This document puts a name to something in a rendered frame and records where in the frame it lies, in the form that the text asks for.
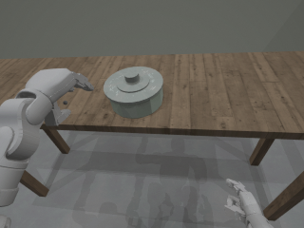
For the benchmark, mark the left robot forearm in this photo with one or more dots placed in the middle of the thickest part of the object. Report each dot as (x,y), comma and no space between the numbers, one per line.
(20,122)

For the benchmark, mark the table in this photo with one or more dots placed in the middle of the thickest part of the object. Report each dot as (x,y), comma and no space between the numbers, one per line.
(256,95)

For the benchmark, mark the robot left upper arm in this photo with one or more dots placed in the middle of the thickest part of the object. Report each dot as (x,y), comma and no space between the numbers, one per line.
(4,221)

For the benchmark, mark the robot left hand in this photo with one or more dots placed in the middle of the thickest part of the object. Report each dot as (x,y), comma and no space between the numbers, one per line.
(55,83)

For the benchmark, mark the robot right hand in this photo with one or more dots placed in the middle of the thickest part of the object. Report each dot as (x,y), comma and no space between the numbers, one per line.
(243,206)

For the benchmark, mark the right robot forearm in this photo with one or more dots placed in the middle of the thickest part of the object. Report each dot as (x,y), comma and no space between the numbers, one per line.
(257,221)

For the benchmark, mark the lid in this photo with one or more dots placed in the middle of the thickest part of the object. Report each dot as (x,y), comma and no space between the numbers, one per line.
(119,91)

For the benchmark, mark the pot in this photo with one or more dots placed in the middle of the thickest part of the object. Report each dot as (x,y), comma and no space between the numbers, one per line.
(136,111)

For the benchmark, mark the knob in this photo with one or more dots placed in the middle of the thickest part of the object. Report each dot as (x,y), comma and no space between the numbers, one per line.
(132,76)

